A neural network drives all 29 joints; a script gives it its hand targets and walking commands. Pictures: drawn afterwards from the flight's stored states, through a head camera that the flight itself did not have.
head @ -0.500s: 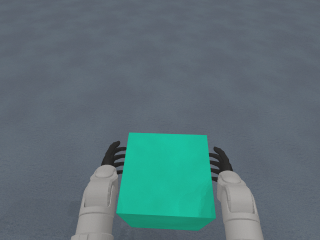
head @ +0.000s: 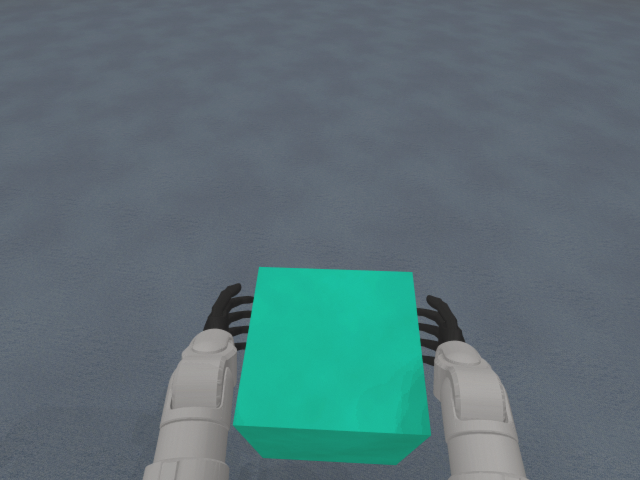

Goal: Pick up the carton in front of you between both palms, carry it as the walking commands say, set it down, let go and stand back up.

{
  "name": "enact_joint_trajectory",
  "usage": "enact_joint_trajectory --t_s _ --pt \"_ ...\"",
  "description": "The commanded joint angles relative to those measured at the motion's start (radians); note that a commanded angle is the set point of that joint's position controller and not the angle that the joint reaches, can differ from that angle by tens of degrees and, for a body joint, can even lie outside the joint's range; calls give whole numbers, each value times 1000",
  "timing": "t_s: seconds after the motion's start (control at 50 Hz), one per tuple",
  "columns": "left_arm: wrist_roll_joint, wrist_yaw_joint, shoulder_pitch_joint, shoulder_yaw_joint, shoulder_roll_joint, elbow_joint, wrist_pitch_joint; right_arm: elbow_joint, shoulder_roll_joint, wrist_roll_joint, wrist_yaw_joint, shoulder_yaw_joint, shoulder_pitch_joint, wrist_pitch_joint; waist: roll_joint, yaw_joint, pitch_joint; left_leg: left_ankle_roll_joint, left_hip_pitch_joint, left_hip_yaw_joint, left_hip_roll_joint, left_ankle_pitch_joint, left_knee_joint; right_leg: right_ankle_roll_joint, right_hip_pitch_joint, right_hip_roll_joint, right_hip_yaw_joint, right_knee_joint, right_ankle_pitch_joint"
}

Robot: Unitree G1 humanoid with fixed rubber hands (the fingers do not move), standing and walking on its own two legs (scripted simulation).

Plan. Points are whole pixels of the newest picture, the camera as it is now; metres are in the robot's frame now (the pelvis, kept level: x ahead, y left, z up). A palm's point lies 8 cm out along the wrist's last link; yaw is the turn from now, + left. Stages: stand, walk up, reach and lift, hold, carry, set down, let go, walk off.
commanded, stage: carry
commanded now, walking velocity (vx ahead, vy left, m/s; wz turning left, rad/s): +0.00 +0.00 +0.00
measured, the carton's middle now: (331, 372) +0.31 +0.00 -0.05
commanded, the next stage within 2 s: hold in 0.78 s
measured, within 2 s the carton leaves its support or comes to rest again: neither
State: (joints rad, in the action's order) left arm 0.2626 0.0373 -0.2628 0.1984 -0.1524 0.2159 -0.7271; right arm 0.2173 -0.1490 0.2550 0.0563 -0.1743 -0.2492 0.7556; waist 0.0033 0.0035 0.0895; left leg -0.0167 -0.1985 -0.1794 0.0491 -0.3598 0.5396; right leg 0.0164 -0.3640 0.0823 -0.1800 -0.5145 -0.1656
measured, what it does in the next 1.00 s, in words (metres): stands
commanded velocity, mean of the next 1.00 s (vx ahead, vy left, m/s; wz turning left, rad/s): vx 0.00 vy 0.00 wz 0.00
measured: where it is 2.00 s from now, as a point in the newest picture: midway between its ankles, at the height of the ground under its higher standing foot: outside the picture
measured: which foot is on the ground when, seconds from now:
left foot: down 0.00-1.00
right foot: down 0.00-1.00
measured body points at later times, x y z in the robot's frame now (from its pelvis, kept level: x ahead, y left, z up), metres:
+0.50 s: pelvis -0.01 +0.01 +0.00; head -0.03 +0.01 +0.45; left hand +0.29 +0.16 +0.04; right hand +0.29 -0.14 +0.03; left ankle -0.04 +0.09 -0.73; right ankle +0.06 -0.12 -0.73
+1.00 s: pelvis -0.02 +0.00 +0.01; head -0.04 -0.01 +0.46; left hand +0.26 +0.20 +0.04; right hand +0.30 -0.10 +0.03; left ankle -0.04 +0.10 -0.73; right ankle +0.06 -0.14 -0.73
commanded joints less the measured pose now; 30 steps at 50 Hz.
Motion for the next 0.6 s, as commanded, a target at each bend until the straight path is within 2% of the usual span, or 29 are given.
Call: enact_joint_trajectory --t_s 0.0,0.58 --pt "-271 -263 -440 -555 -947 -28 27 -105 -928 -288 -266 557 -535 -66 -2 0 250 -10 -19 109 113 162 -113 11 171 91 109 50 162" --pt "-274 -261 -432 -565 -945 -36 28 -112 -926 -293 -266 565 -527 -67 3 -2 265 -23 -30 114 113 224 -96 2 159 87 98 37 178"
